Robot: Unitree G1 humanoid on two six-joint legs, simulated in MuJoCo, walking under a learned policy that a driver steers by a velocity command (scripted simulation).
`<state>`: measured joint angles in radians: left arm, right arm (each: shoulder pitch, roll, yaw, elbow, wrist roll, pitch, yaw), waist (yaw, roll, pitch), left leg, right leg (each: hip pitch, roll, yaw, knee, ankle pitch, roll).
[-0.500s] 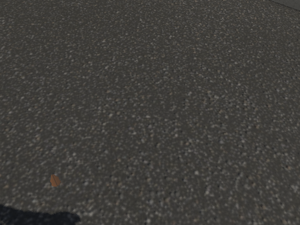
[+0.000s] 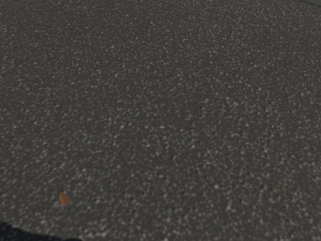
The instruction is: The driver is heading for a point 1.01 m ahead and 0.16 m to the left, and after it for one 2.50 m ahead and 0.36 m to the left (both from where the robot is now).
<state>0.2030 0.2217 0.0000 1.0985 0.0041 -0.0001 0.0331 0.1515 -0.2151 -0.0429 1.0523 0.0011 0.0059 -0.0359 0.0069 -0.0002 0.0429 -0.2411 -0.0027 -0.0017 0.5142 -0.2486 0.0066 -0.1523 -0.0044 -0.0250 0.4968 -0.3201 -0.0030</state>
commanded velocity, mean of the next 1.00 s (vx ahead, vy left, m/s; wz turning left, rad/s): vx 0.20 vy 0.00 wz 0.00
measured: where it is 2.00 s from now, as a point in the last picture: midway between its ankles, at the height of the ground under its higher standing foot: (153, 174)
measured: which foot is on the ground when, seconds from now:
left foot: down 0.00-1.00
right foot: down 0.00-0.66, up 0.68-1.00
